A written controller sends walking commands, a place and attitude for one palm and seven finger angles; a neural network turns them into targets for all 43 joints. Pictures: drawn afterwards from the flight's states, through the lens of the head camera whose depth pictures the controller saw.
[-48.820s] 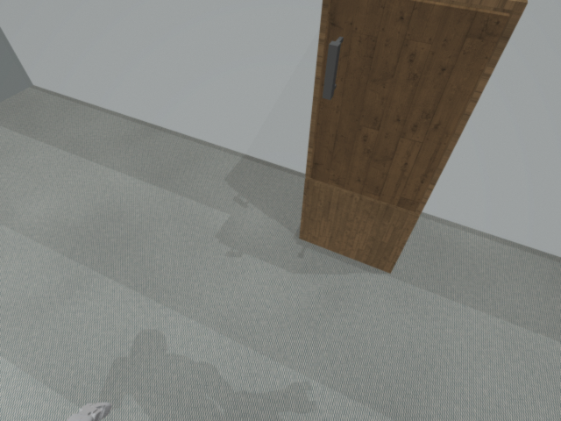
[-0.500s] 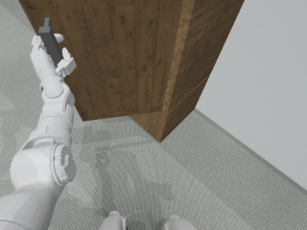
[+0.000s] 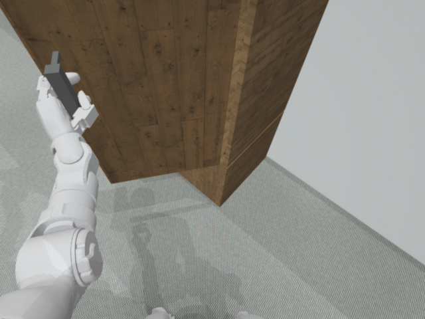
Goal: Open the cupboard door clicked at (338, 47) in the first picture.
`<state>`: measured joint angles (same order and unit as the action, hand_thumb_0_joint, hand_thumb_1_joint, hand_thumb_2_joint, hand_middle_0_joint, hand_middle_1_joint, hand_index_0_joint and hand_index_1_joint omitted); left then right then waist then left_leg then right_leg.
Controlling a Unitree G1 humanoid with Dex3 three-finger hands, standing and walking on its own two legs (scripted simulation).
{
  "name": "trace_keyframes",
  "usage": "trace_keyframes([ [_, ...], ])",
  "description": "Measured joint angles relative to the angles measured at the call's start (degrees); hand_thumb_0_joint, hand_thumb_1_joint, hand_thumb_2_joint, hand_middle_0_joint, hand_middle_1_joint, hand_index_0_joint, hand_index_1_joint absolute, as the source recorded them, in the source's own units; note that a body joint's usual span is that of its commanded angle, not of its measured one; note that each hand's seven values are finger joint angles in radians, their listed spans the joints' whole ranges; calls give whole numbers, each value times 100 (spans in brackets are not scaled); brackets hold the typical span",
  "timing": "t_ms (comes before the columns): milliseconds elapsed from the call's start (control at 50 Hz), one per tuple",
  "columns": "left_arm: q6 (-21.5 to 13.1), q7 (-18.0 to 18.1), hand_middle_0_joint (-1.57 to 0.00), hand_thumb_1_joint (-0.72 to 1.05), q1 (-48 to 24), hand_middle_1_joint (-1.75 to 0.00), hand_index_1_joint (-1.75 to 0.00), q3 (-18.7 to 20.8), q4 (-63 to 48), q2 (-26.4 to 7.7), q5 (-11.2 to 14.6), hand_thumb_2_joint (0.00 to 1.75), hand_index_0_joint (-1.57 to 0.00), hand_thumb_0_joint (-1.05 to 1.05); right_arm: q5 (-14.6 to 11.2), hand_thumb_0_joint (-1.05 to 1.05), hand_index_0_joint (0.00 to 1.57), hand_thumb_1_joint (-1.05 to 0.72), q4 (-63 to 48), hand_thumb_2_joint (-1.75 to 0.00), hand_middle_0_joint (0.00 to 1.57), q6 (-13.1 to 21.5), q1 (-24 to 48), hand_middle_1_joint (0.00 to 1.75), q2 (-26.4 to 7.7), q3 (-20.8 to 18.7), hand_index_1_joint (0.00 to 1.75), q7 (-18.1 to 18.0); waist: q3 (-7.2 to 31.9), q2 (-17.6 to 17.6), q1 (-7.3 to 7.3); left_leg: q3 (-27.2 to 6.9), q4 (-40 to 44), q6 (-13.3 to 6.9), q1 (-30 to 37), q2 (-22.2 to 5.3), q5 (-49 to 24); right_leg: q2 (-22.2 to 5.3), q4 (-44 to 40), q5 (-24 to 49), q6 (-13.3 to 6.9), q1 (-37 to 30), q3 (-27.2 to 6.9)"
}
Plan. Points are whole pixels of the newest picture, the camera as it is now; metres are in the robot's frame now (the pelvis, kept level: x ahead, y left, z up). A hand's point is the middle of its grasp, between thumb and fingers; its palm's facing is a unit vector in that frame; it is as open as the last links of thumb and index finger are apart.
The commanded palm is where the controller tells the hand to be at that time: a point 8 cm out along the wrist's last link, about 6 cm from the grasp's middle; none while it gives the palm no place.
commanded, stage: pull the door open along its arc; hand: left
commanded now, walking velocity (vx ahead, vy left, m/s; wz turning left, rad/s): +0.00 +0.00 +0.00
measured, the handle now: (70, 92) +0.53 +0.24 +0.10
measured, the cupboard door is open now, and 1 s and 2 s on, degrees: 54 86 95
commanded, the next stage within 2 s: open thumb and fingers to let go in 1.08 s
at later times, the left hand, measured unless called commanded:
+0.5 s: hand (95, 129) +0.44 +0.18 +0.10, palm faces +0.46 -0.89 +0.02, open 5.6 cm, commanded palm +0.39 +0.22 +0.10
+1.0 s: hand (132, 181) +0.33 +0.11 +0.10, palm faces +0.35 -0.94 +0.06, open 6.3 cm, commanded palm +0.26 +0.15 +0.10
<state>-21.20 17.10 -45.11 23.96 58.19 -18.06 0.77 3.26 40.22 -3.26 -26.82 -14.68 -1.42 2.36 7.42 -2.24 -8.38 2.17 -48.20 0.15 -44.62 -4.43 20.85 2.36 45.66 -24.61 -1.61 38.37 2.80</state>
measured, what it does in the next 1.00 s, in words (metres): stands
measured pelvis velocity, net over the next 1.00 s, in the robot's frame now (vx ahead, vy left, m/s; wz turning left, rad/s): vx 0.00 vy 0.00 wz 0.01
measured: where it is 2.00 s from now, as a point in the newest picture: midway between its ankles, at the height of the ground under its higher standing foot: outside the picture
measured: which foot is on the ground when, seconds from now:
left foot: down 0.00-1.00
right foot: down 0.00-1.00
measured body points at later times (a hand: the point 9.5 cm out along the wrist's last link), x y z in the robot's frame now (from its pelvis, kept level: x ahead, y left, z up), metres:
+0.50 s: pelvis +0.00 +0.00 +0.00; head +0.05 +0.00 +0.45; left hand +0.41 +0.23 +0.10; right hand +0.11 -0.24 -0.12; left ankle +0.02 +0.12 -0.70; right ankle -0.03 -0.10 -0.70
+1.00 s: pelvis +0.00 +0.00 +0.01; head +0.01 -0.02 +0.46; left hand +0.31 +0.16 +0.10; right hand +0.11 -0.24 -0.10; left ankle +0.02 +0.12 -0.70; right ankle -0.03 -0.10 -0.70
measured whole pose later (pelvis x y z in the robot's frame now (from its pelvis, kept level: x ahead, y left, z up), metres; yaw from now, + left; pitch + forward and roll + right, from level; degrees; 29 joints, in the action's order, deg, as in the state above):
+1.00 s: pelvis +0.00 +0.00 +0.01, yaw +0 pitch +7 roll +0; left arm -11.7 24.0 -3.9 -1.0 12.7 2.4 2.5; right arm 2.0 36.2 -0.9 -17.6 -12.6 -1.5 2.2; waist 6.5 -2.4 -2.0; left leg 3.6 -42.0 0.1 -29.5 -2.8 19.5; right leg 0.9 41.8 -24.3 -1.4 24.6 1.6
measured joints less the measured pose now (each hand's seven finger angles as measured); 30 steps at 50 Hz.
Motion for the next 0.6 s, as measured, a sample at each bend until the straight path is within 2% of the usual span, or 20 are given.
trace_keyframes([
  [140, 264, 39, -37, 74, 1426, -135, -133, -554, -1637, 787, 225, 78, -36, -1, -113, 1, 20, -91, -235, -90, 20, 17, 413, 30, 70, -37, 30, 20, 62, -30, 302, 89, 242, -24, 583, 57, 51, -52, -239, -28, 42, -561, -83],
  [240, 392, 248, -37, 73, 1438, -135, -134, -829, -1693, 1126, 112, 79, -38, -1, -109, 1, 20, -91, -247, -90, 20, 66, 938, 30, 153, 35, 30, -94, 1, 11, 466, -6, 238, -27, 750, 150, 45, -134, -195, -97, 49, -766, 20],
  [400, 340, 327, -36, 72, 843, -135, -135, -844, -1012, 1090, 14, 81, -38, -1, -42, 1, 20, -91, -271, -90, 20, 181, 1401, 30, 251, 101, 30, -197, -21, 66, 530, -115, 118, -2, 570, 206, -17, -185, 10, -133, 15, -597, 132],
  [600, 158, 217, -36, 73, 747, -135, -135, -691, -804, 906, 102, 81, -37, 0, -43, 1, 21, -91, -52, -90, 20, 146, 942, 30, 236, 83, 30, -181, -50, 29, 444, -91, 61, 19, 453, 159, -53, -143, 107, -101, -15, -441, 101],
])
